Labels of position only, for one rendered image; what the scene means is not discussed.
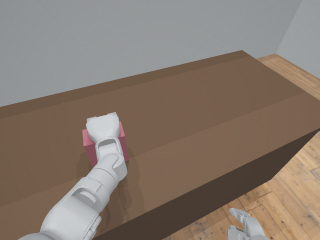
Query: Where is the table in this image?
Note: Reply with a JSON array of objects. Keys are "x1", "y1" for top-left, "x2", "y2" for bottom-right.
[{"x1": 0, "y1": 50, "x2": 320, "y2": 240}]

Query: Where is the sponge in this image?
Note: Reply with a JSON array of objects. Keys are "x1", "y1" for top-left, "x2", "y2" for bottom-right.
[{"x1": 82, "y1": 122, "x2": 129, "y2": 168}]

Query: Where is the left robot hand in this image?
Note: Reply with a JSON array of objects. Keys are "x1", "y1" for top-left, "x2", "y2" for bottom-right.
[{"x1": 86, "y1": 112, "x2": 121, "y2": 144}]

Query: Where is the right robot hand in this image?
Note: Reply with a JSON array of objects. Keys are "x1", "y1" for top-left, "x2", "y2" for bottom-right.
[{"x1": 228, "y1": 208, "x2": 265, "y2": 240}]

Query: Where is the left robot upper arm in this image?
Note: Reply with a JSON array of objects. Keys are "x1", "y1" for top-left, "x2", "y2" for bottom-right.
[{"x1": 18, "y1": 195, "x2": 102, "y2": 240}]

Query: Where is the left robot forearm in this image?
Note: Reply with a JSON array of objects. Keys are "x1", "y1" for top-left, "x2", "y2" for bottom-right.
[{"x1": 40, "y1": 136, "x2": 128, "y2": 232}]

